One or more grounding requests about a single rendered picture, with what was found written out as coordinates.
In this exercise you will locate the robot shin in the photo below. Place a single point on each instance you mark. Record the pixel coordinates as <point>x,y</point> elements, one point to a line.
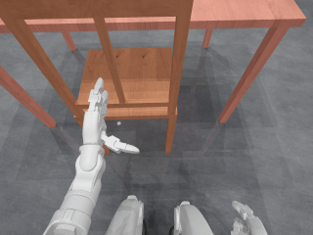
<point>175,231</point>
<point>139,229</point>

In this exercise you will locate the left robot forearm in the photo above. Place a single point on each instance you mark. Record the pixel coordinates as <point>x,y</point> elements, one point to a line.
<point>74,215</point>

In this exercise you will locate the right robot hand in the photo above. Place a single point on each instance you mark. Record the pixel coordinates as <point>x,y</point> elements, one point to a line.
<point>252,226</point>

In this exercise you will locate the table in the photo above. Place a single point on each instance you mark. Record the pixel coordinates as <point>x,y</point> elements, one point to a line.
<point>279,15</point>

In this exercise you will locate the left robot hand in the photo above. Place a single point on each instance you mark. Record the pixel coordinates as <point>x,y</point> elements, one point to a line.
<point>93,122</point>

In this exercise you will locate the chair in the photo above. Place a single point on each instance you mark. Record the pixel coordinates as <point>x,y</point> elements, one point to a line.
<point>142,83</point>

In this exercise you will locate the left robot shin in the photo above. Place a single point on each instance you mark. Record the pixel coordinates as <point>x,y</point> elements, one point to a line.
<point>139,229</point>

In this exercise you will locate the right robot shin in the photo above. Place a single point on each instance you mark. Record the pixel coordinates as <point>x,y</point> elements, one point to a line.
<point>175,231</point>

